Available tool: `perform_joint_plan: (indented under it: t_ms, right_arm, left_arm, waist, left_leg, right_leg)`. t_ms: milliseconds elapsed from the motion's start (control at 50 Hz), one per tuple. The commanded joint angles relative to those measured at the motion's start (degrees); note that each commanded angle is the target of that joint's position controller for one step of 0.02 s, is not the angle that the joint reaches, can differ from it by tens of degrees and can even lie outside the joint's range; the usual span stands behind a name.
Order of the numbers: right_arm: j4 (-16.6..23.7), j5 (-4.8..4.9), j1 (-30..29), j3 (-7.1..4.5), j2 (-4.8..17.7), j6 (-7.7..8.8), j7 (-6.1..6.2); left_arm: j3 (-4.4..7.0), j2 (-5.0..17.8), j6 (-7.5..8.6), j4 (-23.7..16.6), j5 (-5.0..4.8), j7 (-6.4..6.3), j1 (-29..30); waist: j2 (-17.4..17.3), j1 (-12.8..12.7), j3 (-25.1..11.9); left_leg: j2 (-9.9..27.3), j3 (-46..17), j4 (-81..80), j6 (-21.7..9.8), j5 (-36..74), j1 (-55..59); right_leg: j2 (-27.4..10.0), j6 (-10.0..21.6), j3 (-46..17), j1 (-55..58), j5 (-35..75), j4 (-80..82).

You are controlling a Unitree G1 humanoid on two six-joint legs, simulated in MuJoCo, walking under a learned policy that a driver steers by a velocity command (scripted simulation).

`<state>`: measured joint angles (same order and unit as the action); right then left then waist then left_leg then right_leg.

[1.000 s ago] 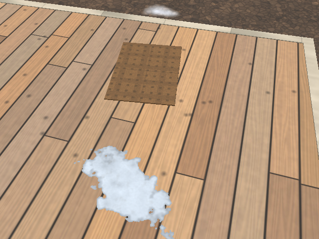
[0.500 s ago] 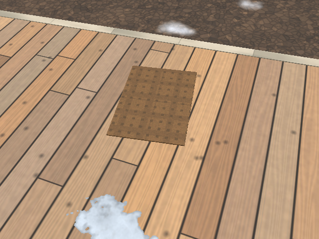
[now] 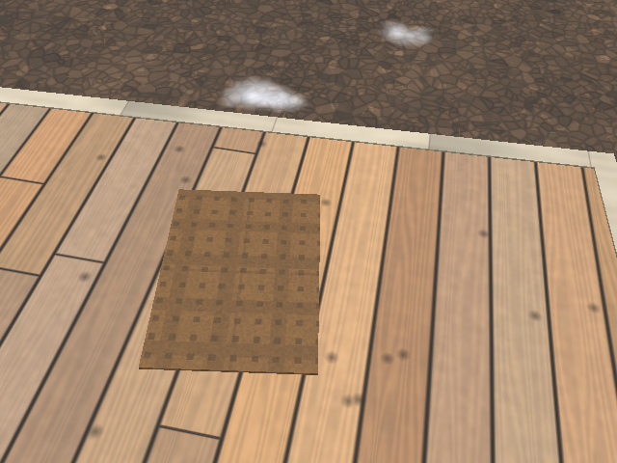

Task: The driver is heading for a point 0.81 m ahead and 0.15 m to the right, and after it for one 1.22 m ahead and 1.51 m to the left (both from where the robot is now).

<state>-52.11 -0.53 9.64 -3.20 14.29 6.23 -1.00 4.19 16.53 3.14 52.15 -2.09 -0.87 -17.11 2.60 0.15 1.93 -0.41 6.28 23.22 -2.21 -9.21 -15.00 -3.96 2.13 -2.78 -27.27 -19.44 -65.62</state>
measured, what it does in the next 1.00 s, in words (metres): walks ahead: right foot, then left foot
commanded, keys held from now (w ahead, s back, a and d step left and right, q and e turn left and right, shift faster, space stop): w+e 0.42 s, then w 0.14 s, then w+q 0.44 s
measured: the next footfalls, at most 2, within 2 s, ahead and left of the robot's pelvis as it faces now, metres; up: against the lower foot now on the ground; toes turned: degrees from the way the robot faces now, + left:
right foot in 0.36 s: +0.34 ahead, -0.17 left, +0.00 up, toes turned -16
left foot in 0.92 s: +0.71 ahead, -0.06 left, +0.00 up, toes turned -10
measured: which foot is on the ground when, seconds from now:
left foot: down 0.00-0.38, up 0.40-0.90, down 0.92-1.00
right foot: up 0.00-0.34, down 0.36-0.94, up 0.96-1.00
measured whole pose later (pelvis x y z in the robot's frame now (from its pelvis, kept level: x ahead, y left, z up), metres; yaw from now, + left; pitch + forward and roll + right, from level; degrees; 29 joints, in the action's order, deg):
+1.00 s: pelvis +0.57 -0.11 -0.02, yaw -9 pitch +2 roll +0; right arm -45.7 1.2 7.1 -3.8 16.5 4.6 -2.7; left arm 3.2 15.9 4.4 48.4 -0.4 -0.5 -16.6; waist 0.1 -0.3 2.6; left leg -4.2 1.7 33.1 -5.7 -8.7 -26.6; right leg 1.5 0.7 -0.6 -12.0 -26.1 -62.8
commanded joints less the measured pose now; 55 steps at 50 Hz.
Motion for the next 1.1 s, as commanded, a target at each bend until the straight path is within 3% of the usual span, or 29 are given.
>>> perform_joint_plan:
  t_ms: [20,80,160,220,260,320,340,360,380,400,420,440,460,480,500,580,700,800,860,880,900,920,940,960,980,1000,1020,1040,1100]
  right_arm:
    - [1.7,-0.22,-0.7,-1.49,6.2,1.09,0.44]
    - [0.9,-0.38,0.6,-2.12,7.9,0.94,1.25]
    - [0.7,-0.06,2.1,-2.55,9.7,0.14,1.96]
    - [0.0,0.66,5.2,-3.00,11.0,-0.90,2.15]
    - [-0.4,1.27,6.5,-3.35,11.7,-1.84,2.13]
    - [0.4,2.01,4.8,-4.06,14.0,-3.09,2.39]
    - [0.8,2.24,3.8,-4.15,14.3,-3.60,2.46]
    - [1.2,2.06,3.6,-3.69,13.4,-3.67,2.53]
    - [3.2,-0.25,5.7,-1.97,7.5,-3.05,2.32]
    - [5.8,0.11,7.2,-0.43,4.1,-0.66,1.54]
    - [7.0,2.50,0.0,-1.58,9.2,1.24,0.75]
    - [7.4,3.52,-1.5,-1.54,9.4,2.23,0.40]
    - [6.0,2.51,-0.7,-1.54,8.8,2.43,0.85]
    - [4.9,1.48,0.3,-2.09,9.6,1.87,1.11]
    - [4.4,1.26,1.6,-2.27,9.6,0.96,0.93]
    - [4.9,0.29,-0.8,-1.72,6.8,-1.10,1.09]
    - [6.7,1.49,-8.9,-0.57,5.1,-0.81,-0.05]
    - [9.2,2.07,-13.3,-0.07,5.3,-0.44,-1.80]
    - [9.9,1.85,-11.0,-0.45,6.3,-0.29,-2.97]
    - [9.4,1.67,-7.8,-1.13,7.7,-0.54,-2.94]
    - [8.1,1.57,-1.5,-2.28,9.8,-0.81,-2.75]
    - [6.5,1.53,6.9,-3.74,12.6,-1.11,-2.16]
    - [6.2,1.08,14.5,-5.34,18.2,-1.52,-1.26]
    - [6.4,2.10,14.1,-4.47,16.1,-1.51,-1.37]
    - [6.3,2.03,13.0,-3.53,12.9,-1.60,-1.21]
    - [7.4,1.79,10.3,-3.09,11.0,-1.61,-0.94]
    - [8.5,1.35,5.9,-2.65,10.0,-1.60,-0.92]
    - [9.7,0.83,3.0,-2.08,8.6,-1.56,-0.67]
    - [11.2,0.37,1.3,-2.45,10.3,-2.02,0.15]
  left_arm:
    - [1.01,1.7,-1.03,-4.1,0.03,0.07,-1.4]
    - [1.09,1.6,-1.51,-6.3,0.57,0.38,2.2]
    - [0.36,0.6,-0.89,-8.9,0.83,1.93,9.2]
    - [-0.12,0.4,-0.88,-11.6,0.88,3.04,14.8]
    - [-0.04,1.0,-1.02,-13.4,0.80,3.72,16.6]
    - [1.47,4.0,-1.50,-14.0,0.77,4.15,12.2]
    - [2.74,6.1,-1.60,-12.6,0.56,4.02,5.5]
    - [4.85,9.7,-1.83,-9.9,0.44,3.20,-4.3]
    - [6.49,15.9,-2.32,-8.7,0.26,1.88,-8.9]
    - [5.95,17.8,-1.17,-11.1,0.78,2.38,-6.3]
    - [4.29,12.3,-0.23,-11.3,1.13,2.97,-6.3]
    - [3.49,9.6,0.47,-11.0,1.27,2.94,-4.1]
    - [2.85,7.5,0.81,-11.6,1.22,2.84,0.2]
    - [2.03,5.2,0.97,-12.3,1.61,2.64,3.6]
    - [1.60,4.4,1.04,-12.9,2.26,2.41,4.9]
    - [1.94,6.7,1.86,-11.1,1.94,1.28,2.1]
    - [1.55,6.9,2.13,-8.2,2.34,0.49,-0.9]
    - [1.78,7.1,1.46,-5.1,2.28,0.34,-3.4]
    - [2.12,8.4,0.44,-5.1,2.12,-0.38,-1.8]
    - [2.28,9.2,0.06,-5.4,2.19,-0.73,-1.2]
    - [2.27,9.6,-0.52,-5.8,2.22,-1.06,-0.1]
    - [1.97,9.6,-0.72,-6.5,2.24,-1.48,0.5]
    - [0.50,5.4,0.26,-8.7,3.23,-1.15,-3.8]
    - [-1.01,1.9,2.23,-8.7,3.23,-0.01,-4.7]
    - [-0.12,6.4,4.19,-9.8,0.93,1.08,-0.3]
    - [-0.20,7.1,5.21,-11.3,-0.24,1.43,4.2]
    - [-0.07,6.8,5.56,-11.9,0.72,1.13,6.5]
    - [0.66,7.8,5.07,-11.9,2.27,0.56,6.7]
    - [0.49,5.5,2.85,-12.2,3.19,-0.22,3.0]
  waist:
    - [-7.9,-0.7,-1.5]
    - [-6.0,-0.4,0.2]
    - [-4.7,1.8,1.8]
    - [-4.0,3.8,3.4]
    - [-4.6,3.8,3.8]
    - [-7.5,-0.5,-0.7]
    - [-7.3,-4.5,-4.2]
    - [-5.2,-9.3,-9.3]
    - [7.0,-7.8,-12.8]
    - [12.1,-3.6,-21.2]
    - [4.1,-7.1,-18.3]
    - [2.6,-5.7,-11.7]
    - [-2.2,-2.9,-8.0]
    - [-1.6,-0.9,-5.9]
    - [-0.4,0.3,-5.6]
    - [-0.6,0.3,-3.3]
    - [1.0,-3.7,0.5]
    - [0.0,-5.2,3.4]
    - [1.7,-2.9,0.8]
    - [3.0,-1.2,-2.0]
    - [3.1,2.3,-5.9]
    - [1.1,6.7,-10.6]
    - [-9.8,6.4,-18.7]
    - [-16.5,4.6,-24.1]
    - [-11.8,6.6,-19.6]
    - [-7.8,6.2,-12.9]
    - [-2.8,3.6,-6.1]
    - [-2.0,1.5,-4.0]
    - [-4.1,-1.9,-3.9]
  left_leg:
    - [16.2,-11.9,-15.3,-7.9,5.5,6.2]
    - [16.0,-6.4,-16.7,-8.4,9.3,7.2]
    - [14.8,0.6,-17.0,-7.3,12.3,9.4]
    - [16.3,3.0,-15.6,-6.8,14.1,14.7]
    - [17.5,4.2,-13.0,-6.0,18.6,18.9]
    - [17.7,6.7,-1.4,-4.1,43.3,21.6]
    - [16.5,7.8,8.2,-3.1,48.4,20.0]
    - [14.1,8.7,22.0,-0.8,42.4,12.4]
    - [8.6,8.8,42.1,2.3,6.9,-7.5]
    - [-2.2,-4.6,56.1,3.9,-26.0,-24.3]
    - [0.8,-11.5,58.1,2.4,-22.6,-30.9]
    - [3.6,-10.5,54.6,0.8,-17.1,-32.2]
    - [6.5,-10.4,49.3,0.6,-12.5,-28.4]
    - [8.4,-10.3,44.7,0.9,-9.7,-24.2]
    - [9.3,-10.5,43.1,1.2,-8.0,-20.6]
    - [9.0,-8.7,33.4,4.0,-0.1,-21.4]
    - [7.1,-6.7,14.6,3.0,19.1,-21.5]
    - [4.8,-7.0,8.6,0.1,14.8,-26.4]
    - [1.8,-4.2,7.7,-2.6,7.1,-22.4]
    - [-0.3,-2.3,8.6,-3.5,4.3,-17.5]
    - [-2.7,-0.7,8.1,-4.8,3.3,-9.2]
    - [-2.2,-3.8,6.7,-7.0,6.2,4.8]
    - [11.7,-27.2,7.0,-15.6,4.5,26.9]
    - [19.9,-53.0,-2.9,-23.1,-2.8,38.4]
    - [18.1,-48.5,-5.4,-19.7,-9.3,36.5]
    - [16.1,-40.6,-6.1,-17.3,-8.8,28.9]
    - [14.1,-34.7,-7.0,-15.8,1.4,18.2]
    - [12.4,-29.7,-7.3,-14.9,14.0,11.0]
    - [9.5,-22.2,-7.0,-15.2,36.5,1.0]
  right_leg:
    - [-5.3,-0.3,-3.0,-8.4,4.9,0.3]
    - [-5.4,-1.3,-3.2,-12.3,12.0,7.3]
    - [-4.3,-1.1,0.9,-11.0,20.9,19.9]
    - [-3.3,-0.1,3.6,-12.2,20.3,25.5]
    - [-2.4,1.1,5.0,-12.5,16.8,27.6]
    - [2.8,4.3,9.3,-2.9,8.5,28.3]
    - [5.4,6.0,10.7,5.7,8.5,30.2]
    - [7.2,8.3,9.0,21.2,11.6,33.8]
    - [-5.0,13.5,-12.0,37.6,10.0,35.9]
    - [-15.5,23.7,-44.5,49.0,-0.4,46.6]
    - [-15.0,20.4,-41.5,48.0,-0.4,50.5]
    - [-13.4,17.9,-31.9,41.2,3.7,50.1]
    - [-10.7,15.6,-24.6,32.6,9.7,49.9]
    - [-8.8,14.1,-19.2,26.1,16.1,50.5]
    - [-7.7,13.6,-16.9,22.1,19.5,51.8]
    - [-6.2,13.6,-9.7,18.5,28.4,55.3]
    - [-4.8,9.2,-1.3,20.7,21.3,58.5]
    - [-9.1,8.5,1.8,31.7,25.9,56.5]
    - [-10.2,6.7,4.3,36.2,45.8,49.6]
    - [-9.8,5.9,5.2,36.9,56.9,44.7]
    - [-8.5,4.6,6.9,35.8,64.4,35.6]
    - [-6.5,2.4,8.6,28.0,60.1,22.7]
    - [0.0,-1.4,9.3,6.9,34.8,0.5]
    - [10.0,-3.5,0.8,-9.9,-12.0,-13.7]
    - [5.7,-1.6,-5.3,-16.6,-10.4,-16.2]
    - [2.9,-0.6,-4.3,-17.9,-5.9,-13.1]
    - [1.0,-0.8,-3.1,-15.9,-3.2,-7.2]
    - [-0.5,-1.6,-2.6,-11.5,-1.9,-3.0]
    - [-0.2,-4.8,-0.7,-4.8,-1.1,4.3]
Velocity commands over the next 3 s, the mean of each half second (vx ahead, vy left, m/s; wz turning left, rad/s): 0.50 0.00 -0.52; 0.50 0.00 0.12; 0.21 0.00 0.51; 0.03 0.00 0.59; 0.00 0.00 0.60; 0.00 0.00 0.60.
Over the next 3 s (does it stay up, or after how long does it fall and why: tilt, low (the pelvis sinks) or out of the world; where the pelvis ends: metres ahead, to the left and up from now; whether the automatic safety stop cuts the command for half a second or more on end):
stays up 0.74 -0.11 0.00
